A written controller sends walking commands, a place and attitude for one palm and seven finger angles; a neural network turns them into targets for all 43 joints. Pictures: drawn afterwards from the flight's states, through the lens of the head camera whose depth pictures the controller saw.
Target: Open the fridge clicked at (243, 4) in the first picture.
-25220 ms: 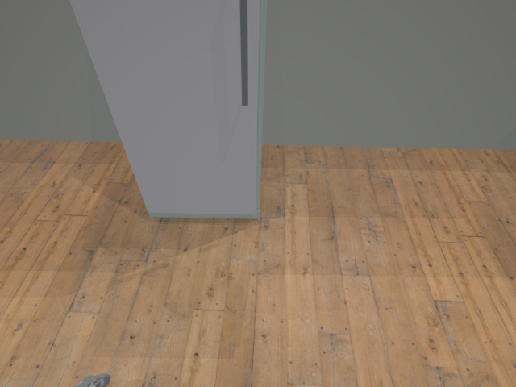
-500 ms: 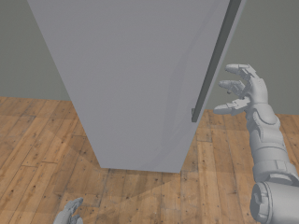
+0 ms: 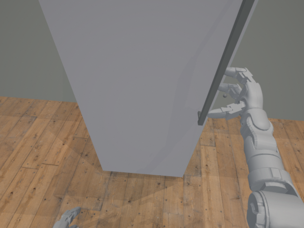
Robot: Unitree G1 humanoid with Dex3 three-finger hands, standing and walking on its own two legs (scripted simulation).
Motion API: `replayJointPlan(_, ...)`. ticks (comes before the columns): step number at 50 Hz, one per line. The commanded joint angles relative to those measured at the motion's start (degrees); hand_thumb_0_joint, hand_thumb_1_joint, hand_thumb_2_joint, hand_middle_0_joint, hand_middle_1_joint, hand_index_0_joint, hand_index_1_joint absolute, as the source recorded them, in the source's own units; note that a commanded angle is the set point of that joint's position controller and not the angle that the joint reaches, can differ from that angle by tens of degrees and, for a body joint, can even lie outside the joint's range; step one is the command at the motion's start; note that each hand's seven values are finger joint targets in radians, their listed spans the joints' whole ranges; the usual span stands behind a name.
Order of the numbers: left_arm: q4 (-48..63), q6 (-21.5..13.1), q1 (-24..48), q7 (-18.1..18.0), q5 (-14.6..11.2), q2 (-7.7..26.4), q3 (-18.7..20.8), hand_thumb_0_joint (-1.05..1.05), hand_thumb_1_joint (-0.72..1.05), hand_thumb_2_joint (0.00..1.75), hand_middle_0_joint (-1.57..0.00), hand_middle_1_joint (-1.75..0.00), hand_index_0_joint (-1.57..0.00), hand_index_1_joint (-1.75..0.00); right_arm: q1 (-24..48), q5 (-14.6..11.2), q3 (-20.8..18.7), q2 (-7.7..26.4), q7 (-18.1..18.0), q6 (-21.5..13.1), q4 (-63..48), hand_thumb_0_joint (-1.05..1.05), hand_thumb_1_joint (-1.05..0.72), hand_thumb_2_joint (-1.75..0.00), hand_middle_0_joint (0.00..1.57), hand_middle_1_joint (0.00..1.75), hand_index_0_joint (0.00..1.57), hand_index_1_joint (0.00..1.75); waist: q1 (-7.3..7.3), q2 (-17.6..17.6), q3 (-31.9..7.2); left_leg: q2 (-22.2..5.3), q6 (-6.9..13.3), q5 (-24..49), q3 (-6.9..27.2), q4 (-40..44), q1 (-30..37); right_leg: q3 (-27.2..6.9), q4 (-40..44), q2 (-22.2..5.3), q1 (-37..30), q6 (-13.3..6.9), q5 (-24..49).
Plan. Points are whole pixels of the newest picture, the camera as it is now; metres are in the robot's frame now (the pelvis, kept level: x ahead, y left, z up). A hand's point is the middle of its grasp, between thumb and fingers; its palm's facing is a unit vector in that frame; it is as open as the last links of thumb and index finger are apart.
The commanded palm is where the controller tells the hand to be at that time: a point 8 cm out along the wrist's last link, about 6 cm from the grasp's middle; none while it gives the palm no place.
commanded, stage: feel for the door with the fingertips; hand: right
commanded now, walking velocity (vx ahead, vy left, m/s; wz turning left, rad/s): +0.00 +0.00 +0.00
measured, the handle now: (218, 68) +0.51 -0.12 +0.18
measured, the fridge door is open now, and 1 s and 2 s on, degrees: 0 0 0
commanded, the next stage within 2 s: slide the fingers in behind the handle in 0.42 s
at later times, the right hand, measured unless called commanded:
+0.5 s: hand (220, 85) +0.47 -0.13 +0.15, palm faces -0.05 +1.00 +0.01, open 13.8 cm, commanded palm +0.44 -0.19 +0.15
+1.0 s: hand (219, 88) +0.46 -0.13 +0.15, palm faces -0.04 +1.00 +0.00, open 14.0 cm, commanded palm +0.44 -0.18 +0.15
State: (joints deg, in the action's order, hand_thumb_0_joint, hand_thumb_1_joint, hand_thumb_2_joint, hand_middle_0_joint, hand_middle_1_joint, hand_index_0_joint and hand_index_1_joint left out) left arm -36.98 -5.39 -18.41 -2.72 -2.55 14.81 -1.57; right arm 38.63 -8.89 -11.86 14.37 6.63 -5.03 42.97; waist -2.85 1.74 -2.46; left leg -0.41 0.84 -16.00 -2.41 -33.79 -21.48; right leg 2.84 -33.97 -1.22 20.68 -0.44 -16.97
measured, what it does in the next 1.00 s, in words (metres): stands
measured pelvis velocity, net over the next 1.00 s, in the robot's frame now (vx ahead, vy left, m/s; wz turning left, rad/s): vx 0.01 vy -0.01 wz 0.00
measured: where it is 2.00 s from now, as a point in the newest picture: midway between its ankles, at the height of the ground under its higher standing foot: outside the picture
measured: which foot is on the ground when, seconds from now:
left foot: down 0.00-1.00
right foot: down 0.00-1.00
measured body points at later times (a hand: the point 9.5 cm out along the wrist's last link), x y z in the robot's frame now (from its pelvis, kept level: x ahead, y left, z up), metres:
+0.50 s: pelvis +0.00 +0.00 +0.00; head +0.04 +0.01 +0.45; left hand +0.06 +0.26 -0.12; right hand +0.47 -0.18 +0.16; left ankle +0.01 +0.11 -0.73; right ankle +0.00 -0.12 -0.73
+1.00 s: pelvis +0.01 -0.01 +0.00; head +0.04 +0.00 +0.45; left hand +0.09 +0.25 -0.12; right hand +0.46 -0.18 +0.15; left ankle +0.01 +0.11 -0.73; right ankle +0.00 -0.12 -0.73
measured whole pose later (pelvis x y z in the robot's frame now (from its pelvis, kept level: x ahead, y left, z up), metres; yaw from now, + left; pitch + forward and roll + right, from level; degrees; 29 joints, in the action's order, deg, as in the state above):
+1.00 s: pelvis +0.01 -0.01 +0.00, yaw +0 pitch +6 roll +0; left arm -37.5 -4.9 -19.8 -2.1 -2.2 14.4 -1.6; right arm 45.8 -7.6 -11.9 14.9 6.1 -8.5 52.2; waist -3.9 1.5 -3.2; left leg -0.4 0.5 -16.6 -2.1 -34.7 -24.1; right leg 3.0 -35.5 -1.2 23.5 -0.8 -18.1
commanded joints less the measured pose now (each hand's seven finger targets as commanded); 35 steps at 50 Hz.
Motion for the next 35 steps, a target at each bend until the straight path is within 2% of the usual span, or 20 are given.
replayJointPlan(1, 6.5, -2.5, 1.2, -0.7, -0.4, 7.4, 2.2, 0.00, 0.90, 0.90, -0.20, -0.30, -0.20, -0.30, 30.6, -0.3, -1.2, 11.2, 0.4, -5.1, -12.8, 0.00, 0.50, -0.30, 0.30, 1.20, 0.30, 1.20, -0.53, -3.1, -17.5, 1.2, 0.4, 14.1, 1.4, 4.4, 6.6, -1.8, 4.0, 1.1, -7.0, -1.8, 9.6)
replayJointPlan(3, 5.9, -2.5, 1.3, -1.1, -0.6, 7.4, 2.1, 0.00, 0.90, 0.90, -0.20, -0.30, -0.20, -0.30, 34.1, -0.3, -0.6, 11.2, 0.7, -4.9, -10.8, 0.00, 0.50, -0.30, 0.30, 1.20, 0.30, 1.20, -1.38, -2.0, -15.6, 1.1, 0.3, 12.3, 1.6, 5.1, 4.9, -1.9, 4.2, 1.2, -6.8, -1.9, 7.8)
replayJointPlan(4, 5.8, -2.5, 1.0, -1.2, -0.5, 7.5, 1.8, 0.00, 0.90, 0.90, -0.20, -0.30, -0.20, -0.30, 35.0, -0.2, 0.3, 10.6, 0.9, -4.8, -9.1, 0.00, 0.50, -0.30, 0.30, 1.20, 0.30, 1.20, -1.88, -3.3, -14.4, 1.1, 0.2, 11.3, 1.5, 5.4, 4.5, -2.1, 4.3, 1.2, -6.2, -2.0, 7.1)
replayJointPlan(5, 5.4, -2.5, 1.0, -1.4, -0.6, 7.6, 1.9, 0.00, 0.90, 0.90, -0.20, -0.30, -0.20, -0.30, 36.3, -0.2, -0.9, 12.1, 0.8, -4.9, -7.9, 0.00, 0.50, -0.30, 0.30, 1.20, 0.30, 1.20, -1.95, -2.7, -14.6, 1.0, 0.2, 10.6, 1.8, 5.5, 4.1, -2.2, 4.1, 1.3, -6.0, -2.0, 6.3)
replayJointPlan(7, 5.0, -2.7, 1.0, -1.6, -0.6, 7.3, 1.5, 0.00, 0.90, 0.90, -0.20, -0.30, -0.20, -0.30, 38.7, -0.1, 0.7, 10.5, 1.0, -5.1, -4.7, 0.00, 0.50, -0.30, 0.30, 1.20, 0.30, 1.20, -2.63, -1.6, -13.3, 0.9, 0.2, 8.6, 1.8, 5.7, 2.5, -2.3, 4.1, 1.5, -5.6, -1.9, 4.5)
replayJointPlan(8, 4.6, -2.9, 0.4, -1.6, -0.4, 7.4, 1.6, 0.00, 0.90, 0.90, -0.20, -0.30, -0.20, -0.30, 40.0, -0.2, -0.1, 11.2, 1.1, -5.5, -3.7, 0.00, 0.50, -0.30, 0.30, 1.20, 0.30, 1.20, -2.70, -2.4, -14.4, 0.8, 0.2, 8.7, 1.8, 5.6, 2.8, -2.5, 4.0, 1.6, -5.3, -2.0, 4.6)
replayJointPlan(9, 4.5, -2.9, -0.2, -1.5, -0.3, 7.7, 1.7, 0.00, 0.90, 0.90, -0.20, -0.30, -0.20, -0.30, 39.6, -0.1, -0.5, 11.9, 1.1, -6.0, -2.8, 0.00, 0.50, -0.30, 0.30, 1.20, 0.30, 1.20, -2.64, -4.2, -15.4, 0.9, 0.2, 9.0, 1.8, 5.4, 3.6, -2.6, 3.7, 1.5, -5.1, -2.1, 5.1)
replayJointPlan(11, 4.2, -3.1, -0.7, -1.5, -0.3, 7.8, 1.7, 0.00, 0.90, 0.90, -0.20, -0.30, -0.20, -0.30, 40.5, -0.4, -1.8, 13.1, 1.5, -6.6, -0.4, 0.00, 0.50, -0.30, 0.30, 1.20, 0.30, 1.20, -2.46, -3.9, -17.0, 0.7, 0.1, 10.4, 2.1, 4.7, 4.5, -2.5, 3.4, 1.7, -4.4, -2.0, 5.6)
replayJointPlan(12, 4.2, -3.2, -0.8, -1.3, -0.2, 7.7, 1.8, 0.00, 0.90, 0.90, -0.20, -0.30, -0.20, -0.30, 40.0, -0.3, -1.2, 12.1, 1.8, -7.0, 0.0, 0.00, 0.50, -0.30, 0.30, 1.20, 0.30, 1.20, -2.13, -1.5, -18.2, 0.8, 0.4, 12.0, 1.9, 4.0, 4.4, -2.4, 3.2, 1.8, -5.2, -1.8, 7.1)
replayJointPlan(13, 4.2, -3.2, -1.4, -1.1, -0.2, 7.7, 1.8, 0.00, 0.90, 0.90, -0.20, -0.30, -0.20, -0.30, 39.8, -0.3, -1.0, 11.4, 2.0, -7.3, 0.6, 0.00, 0.50, -0.30, 0.30, 1.20, 0.30, 1.20, -2.12, -1.7, -18.9, 0.8, 0.5, 13.6, 1.6, 3.5, 4.4, -2.4, 2.9, 1.8, -5.6, -1.7, 8.5)
replayJointPlan(16, 4.3, -2.7, -2.7, -0.7, 0.0, 8.2, 2.1, 0.00, 0.90, 0.90, -0.20, -0.30, -0.20, -0.30, 37.0, 0.0, -4.3, 15.0, 2.2, -7.7, 3.9, 0.00, 0.50, -0.30, 0.30, 1.20, 0.30, 1.20, -1.32, -4.8, -20.0, 0.9, 0.3, 16.1, 1.9, 2.7, 6.5, -2.0, 2.3, 1.8, -3.1, -1.8, 10.0)
replayJointPlan(17, 4.5, -2.6, -2.7, -0.6, 0.0, 8.1, 2.1, 0.00, 0.90, 0.90, -0.20, -0.30, -0.20, -0.30, 37.6, 0.0, -3.7, 14.4, 2.2, -7.8, 3.2, 0.00, 0.50, -0.30, 0.30, 1.20, 0.30, 1.20, -1.52, -3.6, -20.0, 0.8, 0.2, 16.5, 1.9, 2.7, 6.3, -1.7, 2.3, 1.8, -3.0, -1.8, 10.1)
replayJointPlan(20, 5.0, -2.1, -3.4, -0.3, 0.1, 8.3, 2.3, 0.00, 0.90, 0.90, -0.20, -0.30, -0.20, -0.30, 36.6, 0.7, -6.2, 17.4, 1.9, -8.4, 2.7, 0.00, 0.50, -0.30, 0.30, 1.20, 0.30, 1.20, -0.75, -3.1, -20.4, 0.9, 0.3, 18.3, 2.1, 2.2, 7.3, -1.3, 1.9, 1.7, -2.1, -1.9, 11.6)
replayJointPlan(23, 5.0, -1.7, -4.0, -0.2, 0.1, 8.2, 2.5, 0.00, 0.90, 0.90, -0.20, -0.30, -0.20, -0.30, 39.2, 1.1, -5.1, 16.6, 1.9, -8.7, 2.5, 0.00, 0.50, -0.30, 0.30, 1.20, 0.30, 1.20, -1.92, -3.3, -18.1, 1.1, 0.1, 16.7, 2.0, 2.7, 5.5, -1.3, 2.2, 1.5, -1.7, -1.9, 10.0)
replayJointPlan(24, 5.0, -1.6, -4.3, -0.2, 0.2, 8.4, 2.7, 0.00, 0.90, 0.90, -0.20, -0.30, -0.20, -0.30, 38.9, 0.9, -6.0, 17.7, 1.8, -8.9, 2.4, 0.00, 0.50, -0.30, 0.30, 1.20, 0.30, 1.20, -1.64, -4.0, -17.9, 1.2, 0.2, 16.9, 2.1, 2.7, 6.0, -1.4, 1.9, 1.6, -1.4, -2.1, 10.6)
replayJointPlan(27, 5.0, -1.3, -4.7, -0.1, 0.0, 8.3, 2.9, 0.00, 0.90, 0.90, -0.20, -0.30, -0.20, -0.30, 39.0, 1.1, -4.3, 15.3, 1.9, -8.5, 1.2, 0.00, 0.50, -0.30, 0.30, 1.20, 0.30, 1.20, -2.01, -1.3, -19.7, 1.4, 0.4, 17.2, 1.7, 2.5, 4.6, -1.4, 1.9, 1.4, -3.7, -1.9, 11.6)
replayJointPlan(31, 5.0, -1.3, -4.9, 0.2, 0.1, 8.3, 3.1, 0.00, 0.90, 0.90, -0.20, -0.30, -0.20, -0.30, 37.1, 0.8, -4.0, 14.3, 1.5, -8.0, -0.6, 0.00, 0.50, -0.30, 0.30, 1.20, 0.30, 1.20, -1.57, -0.4, -20.3, 1.6, 0.6, 17.1, 1.1, 2.4, 4.0, -1.7, 2.0, 1.1, -5.2, -1.6, 12.8)
replayJointPlan(33, 5.3, -1.2, -4.7, 0.2, 0.1, 8.3, 3.1, 0.00, 0.90, 0.90, -0.20, -0.30, -0.20, -0.30, 36.2, 0.7, -3.4, 13.4, 1.4, -7.7, -0.9, 0.00, 0.50, -0.30, 0.30, 1.20, 0.30, 1.20, -1.48, -1.3, -19.7, 1.7, 0.6, 16.1, 0.9, 2.4, 3.7, -1.9, 2.3, 1.0, -5.0, -1.5, 12.2)
replayJointPlan(34, 5.4, -1.2, -5.0, 0.2, 0.2, 8.4, 3.2, 0.00, 0.90, 0.90, -0.20, -0.30, -0.20, -0.30, 35.5, 0.5, -3.4, 13.1, 1.2, -7.6, -0.4, 0.00, 0.50, -0.30, 0.30, 1.20, 0.30, 1.20, -1.58, -3.7, -19.6, 1.8, 0.5, 16.1, 0.8, 2.7, 4.4, -1.9, 2.2, 1.0, -4.6, -1.8, 12.3)
replayJointPlan(35, 5.2, -1.2, -4.7, 0.2, 0.1, 8.4, 3.2, 0.00, 0.90, 0.90, -0.20, -0.30, -0.20, -0.30, 35.5, 0.5, -4.2, 14.0, 1.0, -7.6, -0.7, 0.00, 0.50, -0.30, 0.30, 1.20, 0.30, 1.20, -1.58, -3.6, -19.2, 1.8, 0.5, 16.2, 1.0, 2.8, 4.3, -1.8, 2.4, 0.9, -4.4, -1.8, 12.0)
